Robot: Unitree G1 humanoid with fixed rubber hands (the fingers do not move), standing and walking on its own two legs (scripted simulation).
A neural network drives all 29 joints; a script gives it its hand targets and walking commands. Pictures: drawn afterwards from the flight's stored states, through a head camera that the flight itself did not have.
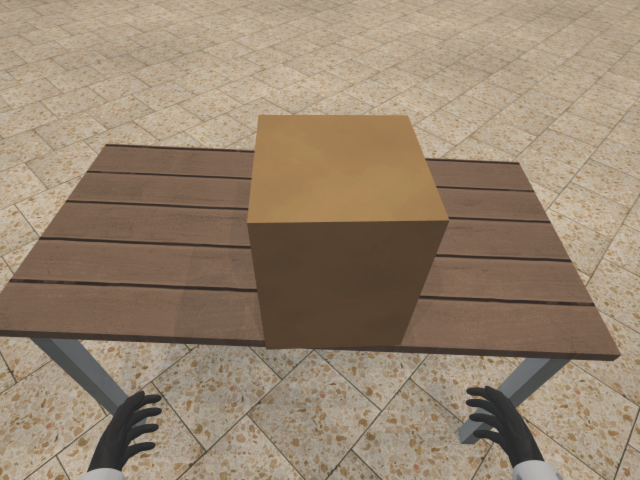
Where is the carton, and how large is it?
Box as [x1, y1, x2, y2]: [247, 115, 448, 349]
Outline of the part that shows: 258,115 247,226 266,349 400,344 448,222 447,215 407,115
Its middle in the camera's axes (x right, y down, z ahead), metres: +0.02 -0.01 +0.62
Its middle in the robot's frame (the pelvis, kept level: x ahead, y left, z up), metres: +0.47 -0.03 +0.02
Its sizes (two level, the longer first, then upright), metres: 0.229 0.227 0.297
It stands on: a table, 0.66 m high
